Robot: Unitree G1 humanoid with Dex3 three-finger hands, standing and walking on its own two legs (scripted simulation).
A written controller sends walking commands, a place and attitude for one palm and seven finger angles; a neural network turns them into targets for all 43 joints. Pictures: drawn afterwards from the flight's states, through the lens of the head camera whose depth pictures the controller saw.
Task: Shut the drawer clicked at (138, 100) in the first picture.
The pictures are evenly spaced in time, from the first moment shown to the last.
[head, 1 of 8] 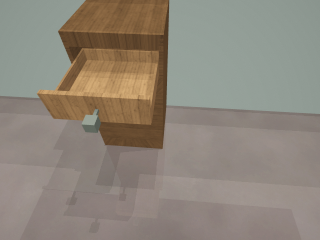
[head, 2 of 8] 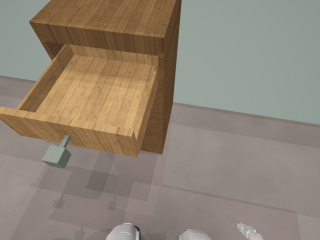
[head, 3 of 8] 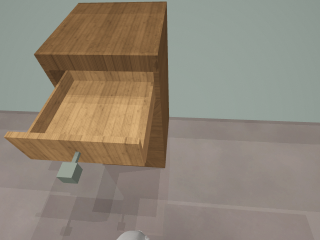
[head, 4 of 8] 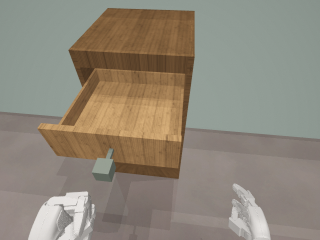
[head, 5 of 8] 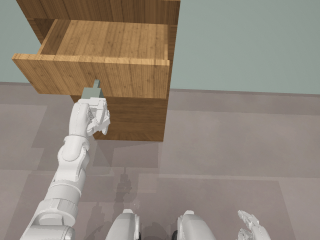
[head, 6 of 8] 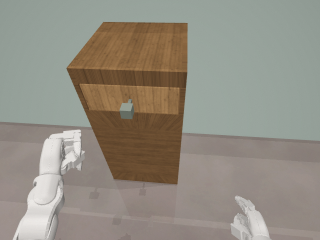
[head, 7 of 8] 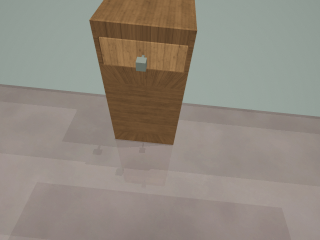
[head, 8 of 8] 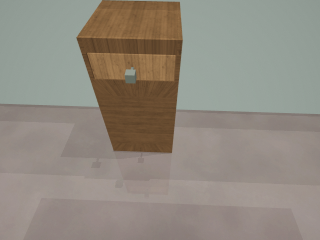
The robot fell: no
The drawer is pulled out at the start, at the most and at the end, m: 0.30 0.30 0.00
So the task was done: yes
